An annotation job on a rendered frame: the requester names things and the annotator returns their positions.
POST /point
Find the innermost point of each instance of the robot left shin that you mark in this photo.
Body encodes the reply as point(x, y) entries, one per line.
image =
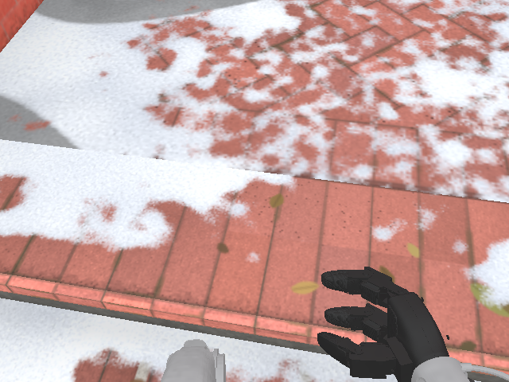
point(189, 343)

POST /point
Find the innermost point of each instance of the left robot thigh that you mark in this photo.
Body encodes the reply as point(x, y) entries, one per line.
point(195, 364)

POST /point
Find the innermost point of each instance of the robot right forearm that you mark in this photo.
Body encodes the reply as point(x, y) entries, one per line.
point(440, 369)

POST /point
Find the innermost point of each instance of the robot right hand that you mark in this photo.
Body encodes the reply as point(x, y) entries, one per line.
point(406, 335)

